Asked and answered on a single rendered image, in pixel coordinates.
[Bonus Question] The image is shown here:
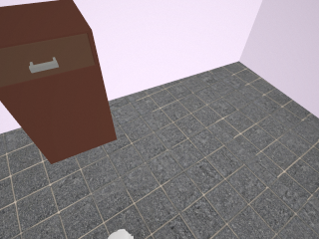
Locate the drawer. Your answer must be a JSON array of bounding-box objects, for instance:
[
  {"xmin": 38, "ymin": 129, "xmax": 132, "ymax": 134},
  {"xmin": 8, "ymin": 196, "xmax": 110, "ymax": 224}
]
[{"xmin": 0, "ymin": 33, "xmax": 95, "ymax": 88}]

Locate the cabinet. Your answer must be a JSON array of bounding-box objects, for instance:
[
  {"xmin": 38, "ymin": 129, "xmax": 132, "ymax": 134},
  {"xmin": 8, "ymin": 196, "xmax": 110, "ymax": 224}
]
[{"xmin": 0, "ymin": 0, "xmax": 117, "ymax": 164}]

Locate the handle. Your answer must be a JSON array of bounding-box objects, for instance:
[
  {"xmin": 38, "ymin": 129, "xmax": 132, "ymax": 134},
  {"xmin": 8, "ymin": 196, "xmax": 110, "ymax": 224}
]
[{"xmin": 29, "ymin": 57, "xmax": 59, "ymax": 74}]

